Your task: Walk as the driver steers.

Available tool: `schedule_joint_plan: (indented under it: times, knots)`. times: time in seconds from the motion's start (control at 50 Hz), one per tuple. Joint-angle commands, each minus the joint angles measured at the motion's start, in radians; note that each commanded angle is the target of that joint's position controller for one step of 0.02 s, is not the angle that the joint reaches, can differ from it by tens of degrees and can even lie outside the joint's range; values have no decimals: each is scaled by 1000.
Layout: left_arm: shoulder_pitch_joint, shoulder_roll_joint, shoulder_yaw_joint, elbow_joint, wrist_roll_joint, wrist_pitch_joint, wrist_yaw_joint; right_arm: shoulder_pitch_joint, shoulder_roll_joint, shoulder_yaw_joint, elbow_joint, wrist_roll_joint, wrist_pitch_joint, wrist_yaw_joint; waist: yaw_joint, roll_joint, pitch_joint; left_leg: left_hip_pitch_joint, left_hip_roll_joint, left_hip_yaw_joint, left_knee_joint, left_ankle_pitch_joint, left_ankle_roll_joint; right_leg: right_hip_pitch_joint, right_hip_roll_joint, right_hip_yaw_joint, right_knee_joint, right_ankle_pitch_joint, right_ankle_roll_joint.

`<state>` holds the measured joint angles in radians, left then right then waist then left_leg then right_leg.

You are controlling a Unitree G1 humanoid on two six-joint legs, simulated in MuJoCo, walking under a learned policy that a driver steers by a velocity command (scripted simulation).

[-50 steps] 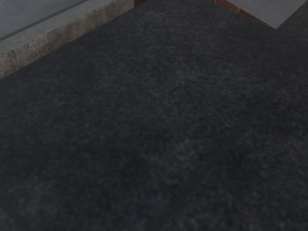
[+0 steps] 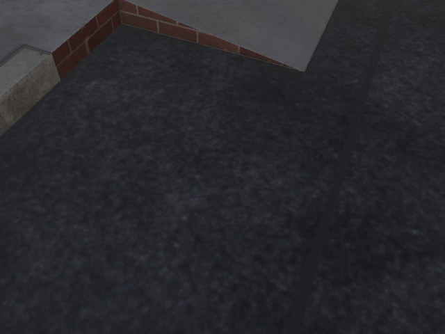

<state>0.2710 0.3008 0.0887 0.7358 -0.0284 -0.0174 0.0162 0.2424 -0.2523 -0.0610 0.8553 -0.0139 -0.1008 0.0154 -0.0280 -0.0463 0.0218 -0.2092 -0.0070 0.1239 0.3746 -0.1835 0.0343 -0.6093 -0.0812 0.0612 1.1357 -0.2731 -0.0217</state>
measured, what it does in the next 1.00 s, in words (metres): walks ahead, turning right: right foot, then left foot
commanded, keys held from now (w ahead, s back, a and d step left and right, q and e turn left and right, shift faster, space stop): w+e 1.00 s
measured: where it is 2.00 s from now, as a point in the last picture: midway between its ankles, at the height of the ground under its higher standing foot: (378, 214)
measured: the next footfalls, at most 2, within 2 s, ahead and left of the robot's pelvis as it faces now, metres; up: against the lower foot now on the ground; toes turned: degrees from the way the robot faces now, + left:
right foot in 0.32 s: +0.31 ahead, -0.17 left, +0.00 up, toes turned -14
left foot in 0.80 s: +0.65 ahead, -0.08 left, +0.00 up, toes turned -31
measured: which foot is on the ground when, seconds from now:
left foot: down 0.00-0.30, up 0.32-0.78, down 0.80-1.00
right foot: up 0.00-0.30, down 0.32-0.80, up 0.82-1.00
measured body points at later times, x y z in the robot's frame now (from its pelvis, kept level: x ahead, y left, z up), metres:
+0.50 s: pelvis +0.26 -0.09 +0.00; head +0.29 -0.12 +0.45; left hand +0.43 +0.15 -0.10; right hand +0.34 -0.40 -0.11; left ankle +0.32 +0.08 -0.66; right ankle +0.27 -0.16 -0.74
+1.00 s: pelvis +0.55 -0.14 +0.00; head +0.57 -0.15 +0.45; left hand +0.81 +0.02 -0.11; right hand +0.47 -0.42 -0.11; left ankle +0.62 -0.06 -0.74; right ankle +0.46 -0.25 -0.66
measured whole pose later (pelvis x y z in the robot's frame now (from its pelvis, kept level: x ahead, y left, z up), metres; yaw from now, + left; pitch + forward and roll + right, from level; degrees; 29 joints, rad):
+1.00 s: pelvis +0.55 -0.14 +0.00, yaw -35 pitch +1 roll +2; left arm 0.27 0.31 0.08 0.68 -0.03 -0.01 0.01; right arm 0.24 -0.26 -0.07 0.78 -0.01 -0.10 0.01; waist -0.03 -0.05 0.03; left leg -0.22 -0.03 0.09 0.39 -0.19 0.03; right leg -0.57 -0.05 0.07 1.16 -0.32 -0.01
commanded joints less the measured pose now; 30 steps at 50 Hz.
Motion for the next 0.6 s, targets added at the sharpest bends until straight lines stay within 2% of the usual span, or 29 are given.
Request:
schedule_joint_plan:
  times: [0.02, 0.06, 0.12, 0.18, 0.22, 0.26, 0.28, 0.3, 0.32, 0.34, 0.36, 0.38, 0.4, 0.42, 0.44, 0.46, 0.52, 0.6]
  knots:
    - [3, 30, 8, -75, 6, 3, -1, -55, -141, -35, -51, 0, -22, -10, 25, 117, -4, 68, 290, -178, -238, 153, 152, -106, -59, 59, -73, 118, 12]
    - [-38, 21, 3, -85, 6, -2, -13, -51, -154, -38, -44, 2, -16, -16, 14, 111, 6, 88, 272, -99, -243, 194, 140, -98, -55, 35, -191, 220, 12]
    - [-147, 5, -8, -114, 7, -9, -37, -21, -180, -45, -34, 8, -3, -24, -27, 95, 37, 114, 267, -16, -249, 206, 126, -64, -43, -31, -351, 307, 5]
    - [-227, 6, -13, -150, 6, -8, -54, 23, -207, -54, -18, 22, 15, -24, -52, 89, 69, 200, 294, 21, -232, 221, 116, -71, -32, -67, -445, 277, -14]
    - [-247, 21, -8, -169, 7, -5, -63, 32, -225, -61, -10, 34, 30, -23, -43, 97, 74, 264, 311, 44, -185, 322, 101, -57, -12, -94, -484, 203, -40]
    - [-200, 57, 10, -172, 12, 0, -65, 18, -256, -71, -14, 48, 42, -27, 4, 130, 21, 302, 309, 79, -50, 658, 81, 57, 50, -151, -497, 95, -79]
    - [-106, 87, 29, -151, 11, 3, -63, 6, -265, -74, -17, 54, 50, -28, 64, 136, -36, 293, 294, 101, 95, 800, 68, 185, 95, -180, -518, 69, -106]
    - [65, 140, 61, -102, 7, 6, -54, -6, -247, -66, -22, 55, 55, -30, 155, 111, -121, 201, 252, 131, 317, 798, 36, 432, 145, -187, -583, 127, -144]
    - [215, 234, 94, -65, 2, 17, -32, 16, -182, -41, -43, 17, 49, -31, 198, -39, -210, -78, 199, 133, 651, 391, -16, 740, 2, 57, -600, 133, -208]
    - [150, 324, 93, -89, -7, -1, -33, 84, -56, 2, -107, -11, 18, -17, 64, -252, -307, -493, -9, -23, 956, -420, -67, 997, -217, 636, -740, -90, -401]
    - [173, 223, 65, -109, 1, -19, -42, -46, -153, -15, -117, 35, -20, -6, 153, -108, -346, -607, 10, -196, 1031, -393, -49, 1001, -247, 729, -864, -176, -389]
    - [133, 176, 48, -98, 10, -35, -45, -120, -187, -24, -144, 64, -38, -1, 147, -66, -206, -667, 53, -188, 993, -286, -23, 899, -222, 589, -872, -85, -340]
    - [70, 147, 38, -104, 8, -41, -44, -115, -171, -19, -135, 46, -46, -8, 99, 15, -146, -606, 98, -196, 905, -200, -16, 756, -179, 475, -863, 21, -303]
    - [4, 117, 27, -115, 10, -40, -40, -104, -174, -25, -123, 20, -44, -14, 58, 27, -99, -532, 125, -197, 818, -149, -26, 628, -137, 379, -872, 120, -278]
    - [-30, 99, 18, -130, 22, -41, -34, -82, -178, -30, -119, 15, -32, -12, 27, 2, -87, -467, 140, -206, 778, -113, -35, 549, -112, 336, -893, 183, -270]
    - [-41, 99, 17, -134, 24, -43, -30, -73, -172, -31, -121, 12, -20, -10, 14, 0, -81, -438, 138, -200, 743, -94, -49, 506, -99, 317, -910, 228, -273]
    - [-11, 132, 25, -120, 18, -49, -11, -124, -134, -22, -143, -2, 2, -13, 16, 17, -46, -433, 111, -173, 587, 7, -94, 416, -66, 235, -929, 332, -273]
    - [47, 144, 30, -92, 11, -42, 3, -274, -93, -4, -187, 5, -1, -4, 73, -21, -8, -359, 50, -167, 278, 251, -107, 357, -5, 179, -913, 239, -214]
Velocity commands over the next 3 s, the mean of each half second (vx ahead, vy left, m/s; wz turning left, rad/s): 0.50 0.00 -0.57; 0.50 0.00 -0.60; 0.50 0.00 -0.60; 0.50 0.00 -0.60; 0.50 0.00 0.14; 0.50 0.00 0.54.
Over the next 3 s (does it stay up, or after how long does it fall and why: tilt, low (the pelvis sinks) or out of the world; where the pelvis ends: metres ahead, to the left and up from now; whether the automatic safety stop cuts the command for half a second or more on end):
stays up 1.15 -1.03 0.00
